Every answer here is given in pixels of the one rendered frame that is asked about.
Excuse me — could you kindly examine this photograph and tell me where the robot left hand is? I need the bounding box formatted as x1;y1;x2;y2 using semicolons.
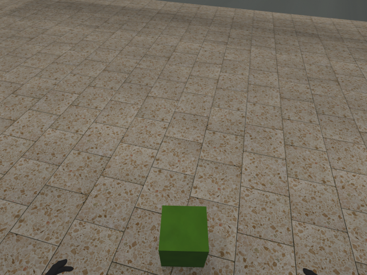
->
45;259;73;275

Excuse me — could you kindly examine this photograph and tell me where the carton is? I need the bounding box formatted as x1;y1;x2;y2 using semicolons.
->
158;205;209;268

